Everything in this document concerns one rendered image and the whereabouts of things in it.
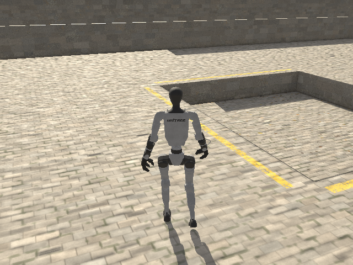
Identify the left robot foot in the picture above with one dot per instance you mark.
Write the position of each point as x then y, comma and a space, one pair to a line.
167, 216

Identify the robot foot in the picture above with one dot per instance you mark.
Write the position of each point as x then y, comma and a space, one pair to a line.
167, 216
192, 223

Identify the right robot forearm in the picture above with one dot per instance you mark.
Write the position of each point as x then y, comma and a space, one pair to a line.
202, 143

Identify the left robot upper arm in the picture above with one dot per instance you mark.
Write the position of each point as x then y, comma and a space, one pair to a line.
156, 125

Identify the right robot hand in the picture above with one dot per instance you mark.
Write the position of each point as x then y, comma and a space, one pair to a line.
201, 151

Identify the right robot foot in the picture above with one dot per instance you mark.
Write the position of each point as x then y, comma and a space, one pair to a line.
192, 223

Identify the right robot upper arm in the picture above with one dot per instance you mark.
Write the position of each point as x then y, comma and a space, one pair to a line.
196, 125

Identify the left robot forearm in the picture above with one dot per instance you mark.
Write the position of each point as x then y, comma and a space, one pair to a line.
148, 148

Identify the left robot hand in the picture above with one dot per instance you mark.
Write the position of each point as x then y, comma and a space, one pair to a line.
144, 164

